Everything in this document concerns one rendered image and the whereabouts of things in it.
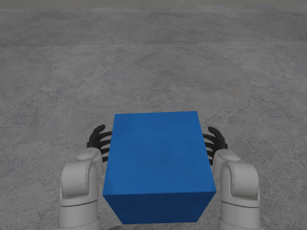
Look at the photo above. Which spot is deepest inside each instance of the right robot hand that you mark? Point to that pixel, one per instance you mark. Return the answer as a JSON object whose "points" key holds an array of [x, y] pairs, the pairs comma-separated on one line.
{"points": [[218, 140]]}

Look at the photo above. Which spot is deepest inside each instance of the left robot hand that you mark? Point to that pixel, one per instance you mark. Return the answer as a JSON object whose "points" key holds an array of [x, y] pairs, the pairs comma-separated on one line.
{"points": [[95, 138]]}

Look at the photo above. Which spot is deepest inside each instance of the carton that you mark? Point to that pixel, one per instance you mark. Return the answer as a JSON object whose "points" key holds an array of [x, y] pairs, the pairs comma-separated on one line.
{"points": [[158, 170]]}

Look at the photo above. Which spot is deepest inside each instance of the robot left forearm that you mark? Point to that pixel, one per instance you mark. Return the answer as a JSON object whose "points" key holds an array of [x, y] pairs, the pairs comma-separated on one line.
{"points": [[79, 192]]}

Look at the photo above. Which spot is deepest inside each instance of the robot right forearm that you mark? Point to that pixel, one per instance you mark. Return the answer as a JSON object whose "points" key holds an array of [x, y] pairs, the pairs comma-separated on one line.
{"points": [[239, 192]]}

